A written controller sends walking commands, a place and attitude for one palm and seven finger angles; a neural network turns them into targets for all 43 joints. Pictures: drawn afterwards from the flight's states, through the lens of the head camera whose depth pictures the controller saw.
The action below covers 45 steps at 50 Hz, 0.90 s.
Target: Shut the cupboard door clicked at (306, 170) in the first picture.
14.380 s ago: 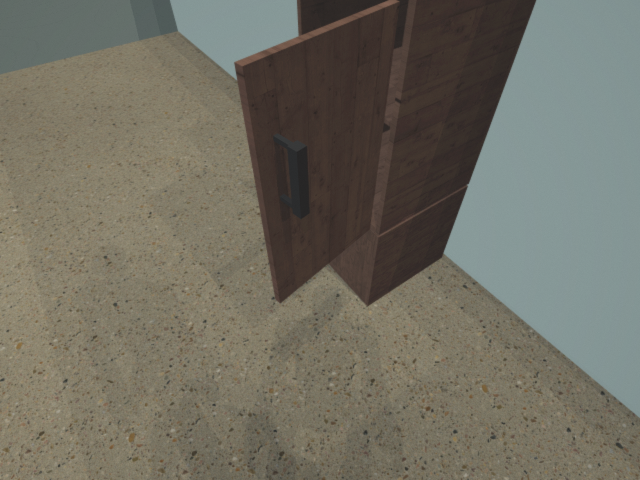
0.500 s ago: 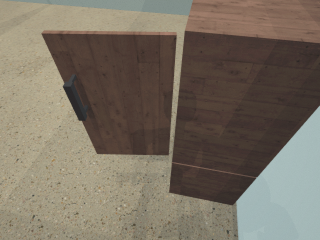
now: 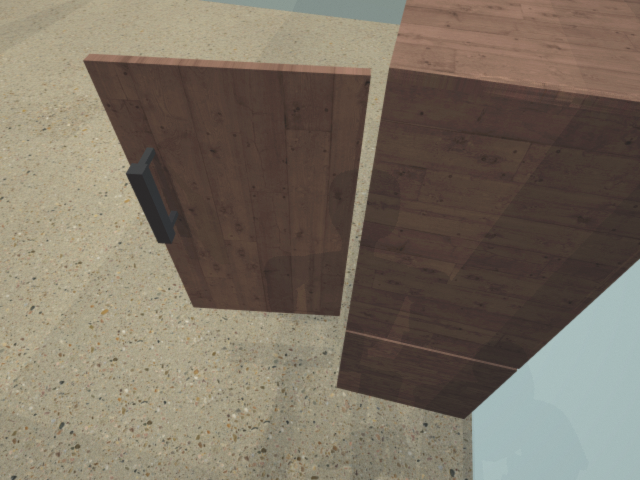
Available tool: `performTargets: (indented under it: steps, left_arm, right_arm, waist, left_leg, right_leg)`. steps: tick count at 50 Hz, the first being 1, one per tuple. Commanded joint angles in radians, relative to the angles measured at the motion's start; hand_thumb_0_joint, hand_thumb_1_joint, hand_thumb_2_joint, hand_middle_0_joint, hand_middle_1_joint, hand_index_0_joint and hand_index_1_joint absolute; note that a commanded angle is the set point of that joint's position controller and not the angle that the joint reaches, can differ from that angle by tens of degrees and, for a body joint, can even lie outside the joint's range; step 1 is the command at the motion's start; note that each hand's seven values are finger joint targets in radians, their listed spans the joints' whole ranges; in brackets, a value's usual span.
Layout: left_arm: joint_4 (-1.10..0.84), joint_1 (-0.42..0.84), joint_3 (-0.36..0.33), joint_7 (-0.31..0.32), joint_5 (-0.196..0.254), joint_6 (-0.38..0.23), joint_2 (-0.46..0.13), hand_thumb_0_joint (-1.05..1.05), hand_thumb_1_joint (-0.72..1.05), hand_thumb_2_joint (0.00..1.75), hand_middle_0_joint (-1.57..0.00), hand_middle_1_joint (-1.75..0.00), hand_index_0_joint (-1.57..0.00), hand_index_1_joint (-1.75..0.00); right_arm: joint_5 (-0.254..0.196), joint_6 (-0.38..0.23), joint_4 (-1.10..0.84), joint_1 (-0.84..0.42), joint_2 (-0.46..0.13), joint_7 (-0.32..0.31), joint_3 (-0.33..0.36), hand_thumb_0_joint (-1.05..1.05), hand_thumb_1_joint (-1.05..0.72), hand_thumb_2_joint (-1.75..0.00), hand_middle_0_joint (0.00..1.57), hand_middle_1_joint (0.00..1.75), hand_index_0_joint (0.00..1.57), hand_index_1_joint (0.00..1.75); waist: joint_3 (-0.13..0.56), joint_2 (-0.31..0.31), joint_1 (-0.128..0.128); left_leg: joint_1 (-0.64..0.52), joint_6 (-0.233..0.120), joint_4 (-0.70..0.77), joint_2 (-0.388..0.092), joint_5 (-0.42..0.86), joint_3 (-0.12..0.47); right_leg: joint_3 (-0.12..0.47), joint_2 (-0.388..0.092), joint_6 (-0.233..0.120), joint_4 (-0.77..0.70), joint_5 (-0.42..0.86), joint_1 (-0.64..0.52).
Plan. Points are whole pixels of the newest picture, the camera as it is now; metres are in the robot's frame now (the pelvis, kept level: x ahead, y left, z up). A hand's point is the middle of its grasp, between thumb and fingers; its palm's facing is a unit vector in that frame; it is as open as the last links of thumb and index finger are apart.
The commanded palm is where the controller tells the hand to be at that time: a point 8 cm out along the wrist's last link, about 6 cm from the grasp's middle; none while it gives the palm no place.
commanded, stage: come to a stop and stand still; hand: left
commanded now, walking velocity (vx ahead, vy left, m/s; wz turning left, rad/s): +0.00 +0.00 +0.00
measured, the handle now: (157, 197) +0.49 +0.29 +0.05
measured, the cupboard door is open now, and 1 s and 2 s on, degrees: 100 100 100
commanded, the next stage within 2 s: look again from close up in 0.56 s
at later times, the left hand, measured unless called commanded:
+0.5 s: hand out of the picture +0.01 +0.19 -0.18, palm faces +0.03 -0.98 -0.19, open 7.4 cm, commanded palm none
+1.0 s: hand out of the picture +0.00 +0.24 -0.18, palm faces -0.01 -0.97 -0.25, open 7.4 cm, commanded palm none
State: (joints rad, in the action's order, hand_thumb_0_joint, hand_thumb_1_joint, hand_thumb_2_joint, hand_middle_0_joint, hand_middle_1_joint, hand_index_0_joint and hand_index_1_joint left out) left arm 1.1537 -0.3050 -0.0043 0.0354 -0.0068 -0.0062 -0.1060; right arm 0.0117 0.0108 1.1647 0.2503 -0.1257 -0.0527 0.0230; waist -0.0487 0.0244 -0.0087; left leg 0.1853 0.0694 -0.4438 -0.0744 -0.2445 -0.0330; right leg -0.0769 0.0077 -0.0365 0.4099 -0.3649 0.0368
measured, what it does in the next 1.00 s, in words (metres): shifts its weight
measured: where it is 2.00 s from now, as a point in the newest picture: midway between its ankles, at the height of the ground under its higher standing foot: outside the picture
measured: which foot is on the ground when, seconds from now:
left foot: down 0.00-1.00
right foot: down 0.00-1.00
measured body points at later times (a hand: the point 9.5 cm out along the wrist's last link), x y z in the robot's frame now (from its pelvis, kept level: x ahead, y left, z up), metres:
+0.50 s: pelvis +0.01 +0.02 +0.00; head +0.03 +0.02 +0.45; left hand +0.01 +0.25 -0.16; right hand +0.01 -0.20 -0.16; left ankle -0.01 +0.16 -0.74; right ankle -0.09 -0.08 -0.74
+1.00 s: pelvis -0.03 +0.05 -0.01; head -0.02 +0.04 +0.44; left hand +0.00 +0.29 -0.16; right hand +0.01 -0.18 -0.17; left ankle -0.01 +0.16 -0.74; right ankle -0.09 -0.08 -0.74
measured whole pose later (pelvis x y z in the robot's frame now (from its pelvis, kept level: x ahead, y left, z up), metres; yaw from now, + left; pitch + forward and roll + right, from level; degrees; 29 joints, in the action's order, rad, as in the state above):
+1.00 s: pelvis -0.03 +0.05 -0.01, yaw -2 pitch -2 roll +0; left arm 1.04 -0.27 0.01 0.04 -0.02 0.00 -0.18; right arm 0.02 0.00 1.02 0.24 -0.18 -0.02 0.01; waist -0.04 -0.02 0.00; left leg 0.26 -0.01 -0.58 -0.03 -0.29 -0.08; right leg -0.03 -0.05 0.03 0.56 -0.39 0.13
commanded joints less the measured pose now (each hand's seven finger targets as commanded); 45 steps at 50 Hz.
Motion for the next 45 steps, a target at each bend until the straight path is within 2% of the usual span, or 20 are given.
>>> performTargets:
  steps: [1, 2, 9, 15, 16, 25, 32, 33, 34, 35, 36, 37, 38, 39, 40, 41, 42, 45]
  left_arm:
    - [-0.019, -0.079, -0.024, 0.009, 0.000, -0.012, -0.113, 0.00, 0.90, 0.90, -0.20, -0.30, -0.20, -0.30]
    - [-0.020, -0.078, -0.023, 0.008, 0.001, -0.012, -0.114, 0.00, 0.90, 0.90, -0.20, -0.30, -0.20, -0.30]
    - [-0.028, -0.069, -0.024, 0.008, 0.001, -0.011, -0.130, 0.00, 0.90, 0.90, -0.20, -0.30, -0.20, -0.30]
    - [-0.037, -0.053, -0.023, 0.008, 0.002, -0.008, -0.137, 0.00, 0.90, 0.90, -0.20, -0.30, -0.20, -0.30]
    - [-0.038, -0.046, -0.024, 0.008, 0.001, -0.006, -0.136, 0.00, 0.90, 0.90, -0.20, -0.30, -0.20, -0.30]
    - [-0.045, -0.038, -0.023, 0.008, 0.002, -0.007, -0.147, 0.00, 0.90, 0.90, -0.20, -0.30, -0.20, -0.30]
    - [-0.042, -0.043, -0.022, 0.007, 0.001, -0.006, -0.143, 0.00, 0.90, 0.90, -0.20, -0.30, -0.20, -0.30]
    - [-0.045, -0.104, -0.012, 0.047, -0.022, -0.045, -0.162, 0.00, 0.90, 0.90, -0.20, -0.30, -0.20, -0.30]
    - [-0.097, -0.058, -0.029, 0.042, -0.021, -0.051, -0.206, 0.00, 0.90, 0.90, -0.20, -0.30, -0.20, -0.30]
    - [-0.109, -0.035, -0.024, 0.037, -0.016, -0.052, -0.195, 0.00, 0.90, 0.90, -0.20, -0.30, -0.20, -0.30]
    - [-0.122, -0.049, -0.028, 0.034, -0.015, -0.056, -0.194, 0.00, 0.90, 0.90, -0.20, -0.30, -0.20, -0.30]
    - [-0.126, -0.065, -0.028, 0.032, -0.006, -0.055, -0.191, 0.00, 0.90, 0.90, -0.20, -0.30, -0.20, -0.30]
    - [-0.126, -0.073, -0.027, 0.030, -0.003, -0.050, -0.176, 0.00, 0.90, 0.90, -0.20, -0.30, -0.20, -0.30]
    - [-0.129, -0.071, -0.025, 0.030, -0.003, -0.043, -0.164, 0.00, 0.90, 0.90, -0.20, -0.30, -0.20, -0.30]
    - [-0.133, -0.065, -0.023, 0.028, -0.003, -0.034, -0.158, 0.00, 0.90, 0.90, -0.20, -0.30, -0.20, -0.30]
    - [-0.134, -0.066, -0.021, 0.025, -0.007, -0.029, -0.155, 0.00, 0.90, 0.90, -0.20, -0.30, -0.20, -0.30]
    - [-0.136, -0.063, -0.017, 0.024, -0.006, -0.023, -0.162, 0.00, 0.90, 0.90, -0.20, -0.30, -0.20, -0.30]
    - [-0.147, -0.039, -0.013, 0.017, -0.005, -0.007, -0.168, 0.00, 0.90, 0.90, -0.20, -0.30, -0.20, -0.30]
  right_arm:
    - [-0.003, -0.010, -0.016, 0.075, -0.075, -0.004, 0.007, 0.00, -0.90, -0.90, 0.20, 0.30, 0.20, 0.30]
    - [-0.002, -0.011, -0.017, 0.070, -0.084, -0.003, 0.008, 0.00, -0.90, -0.90, 0.20, 0.30, 0.20, 0.30]
    - [-0.001, -0.014, -0.024, 0.065, -0.100, -0.004, 0.008, 0.00, -0.90, -0.90, 0.20, 0.30, 0.20, 0.30]
    - [0.001, -0.013, -0.025, 0.060, -0.112, -0.002, 0.009, 0.00, -0.90, -0.90, 0.20, 0.30, 0.20, 0.30]
    - [-0.001, -0.013, -0.023, 0.068, -0.104, -0.003, 0.009, 0.00, -0.90, -0.90, 0.20, 0.30, 0.20, 0.30]
    - [0.000, -0.017, -0.025, 0.068, -0.118, 0.000, 0.010, 0.00, -0.90, -0.90, 0.20, 0.30, 0.20, 0.30]
    - [-0.001, -0.015, -0.023, 0.071, -0.107, 0.002, 0.009, 0.00, -0.90, -0.90, 0.20, 0.30, 0.20, 0.30]
    - [-0.010, -0.038, -0.114, -0.035, -0.150, 0.024, 0.006, 0.00, -0.90, -0.90, 0.20, 0.30, 0.20, 0.30]
    - [0.000, -0.038, -0.140, 0.036, -0.092, 0.032, 0.004, 0.00, -0.90, -0.90, 0.20, 0.30, 0.20, 0.30]
    - [-0.002, -0.038, -0.137, 0.083, -0.099, 0.031, 0.003, 0.00, -0.90, -0.90, 0.20, 0.30, 0.20, 0.30]
    - [0.007, -0.050, -0.143, 0.109, -0.107, 0.030, 0.001, 0.00, -0.90, -0.90, 0.20, 0.30, 0.20, 0.30]
    - [0.004, -0.051, -0.145, 0.119, -0.130, 0.026, 0.002, 0.00, -0.90, -0.90, 0.20, 0.30, 0.20, 0.30]
    - [0.001, -0.049, -0.154, 0.111, -0.144, 0.022, 0.005, 0.00, -0.90, -0.90, 0.20, 0.30, 0.20, 0.30]
    - [-0.001, -0.046, -0.163, 0.105, -0.153, 0.019, 0.006, 0.00, -0.90, -0.90, 0.20, 0.30, 0.20, 0.30]
    - [-0.003, -0.041, -0.169, 0.089, -0.153, 0.018, 0.004, 0.00, -0.90, -0.90, 0.20, 0.30, 0.20, 0.30]
    - [-0.001, -0.042, -0.174, 0.069, -0.140, 0.016, 0.000, 0.00, -0.90, -0.90, 0.20, 0.30, 0.20, 0.30]
    - [-0.001, -0.036, -0.180, 0.059, -0.144, 0.018, -0.003, 0.00, -0.90, -0.90, 0.20, 0.30, 0.20, 0.30]
    - [0.000, -0.028, -0.186, 0.036, -0.157, 0.025, -0.002, 0.00, -0.90, -0.90, 0.20, 0.30, 0.20, 0.30]
  waist:
    - [-0.009, 0.007, 0.012]
    - [-0.013, -0.012, 0.012]
    - [0.002, -0.015, 0.009]
    - [-0.005, -0.012, 0.009]
    - [-0.009, -0.012, 0.008]
    - [-0.001, -0.007, 0.008]
    - [-0.023, -0.005, 0.006]
    - [-0.032, -0.054, -0.018]
    - [0.015, -0.046, 0.038]
    - [0.074, -0.011, 0.047]
    - [0.155, -0.087, 0.037]
    - [0.187, -0.067, 0.034]
    - [0.175, -0.051, 0.027]
    - [0.145, -0.043, 0.025]
    - [0.099, -0.040, 0.020]
    - [0.052, -0.049, 0.012]
    - [0.016, -0.031, 0.012]
    - [-0.018, -0.012, 0.013]
  left_leg:
    - [-0.050, -0.044, 0.002, -0.035, 0.303, -0.002]
    - [-0.053, -0.041, 0.004, -0.033, 0.307, -0.002]
    - [-0.068, -0.047, 0.003, -0.034, 0.369, 0.004]
    - [-0.076, -0.051, 0.013, -0.035, 0.380, 0.013]
    - [-0.063, -0.052, 0.020, -0.034, 0.356, 0.013]
    - [-0.075, -0.057, 0.029, -0.033, 0.385, 0.021]
    - [-0.059, -0.058, 0.041, -0.029, 0.334, 0.023]
    - [-0.010, -0.059, -0.203, -0.015, 0.425, -0.016]
    - [0.060, -0.083, -0.182, 0.001, 0.198, -0.002]
    - [0.063, -0.092, -0.143, -0.002, 0.165, 0.003]
    - [0.004, -0.096, -0.124, 0.005, 0.341, -0.009]
    - [-0.037, -0.108, -0.150, -0.009, 0.458, 0.010]
    - [-0.058, -0.115, -0.158, -0.028, 0.540, 0.017]
    - [-0.054, -0.118, -0.156, -0.040, 0.571, 0.026]
    - [-0.026, -0.117, -0.143, -0.042, 0.516, 0.032]
    - [-0.004, -0.115, -0.128, -0.037, 0.494, 0.026]
    - [0.020, -0.112, -0.111, -0.031, 0.401, 0.033]
    - [0.043, -0.113, -0.045, -0.030, 0.211, 0.050]
  right_leg:
    - [0.065, -0.138, 0.013, -0.063, 0.567, 0.054]
    - [0.073, -0.141, 0.011, -0.059, 0.572, 0.060]
    - [0.059, -0.139, 0.016, -0.052, 0.584, 0.041]
    - [0.059, -0.136, 0.016, -0.056, 0.529, 0.048]
    - [0.052, -0.136, 0.015, -0.066, 0.499, 0.035]
    - [0.056, -0.136, 0.017, -0.059, 0.479, 0.040]
    - [0.056, -0.137, 0.017, -0.072, 0.436, 0.047]
    - [0.153, -0.160, 0.048, -0.056, 0.823, 0.162]
    - [0.123, -0.194, 0.011, 0.024, 0.903, 0.071]
    - [0.103, -0.171, -0.004, 0.071, 0.814, 0.049]
    - [0.086, -0.154, -0.012, 0.153, 0.913, -0.005]
    - [0.075, -0.132, -0.008, 0.173, 0.831, 0.017]
    - [0.067, -0.119, -0.001, 0.169, 0.740, 0.053]
    - [0.061, -0.108, 0.003, 0.154, 0.632, 0.086]
    - [0.060, -0.104, 0.005, 0.126, 0.515, 0.110]
    - [0.067, -0.101, 0.003, 0.111, 0.490, 0.126]
    - [0.075, -0.101, 0.001, 0.091, 0.417, 0.143]
    - [0.079, -0.085, 0.006, 0.060, 0.185, 0.185]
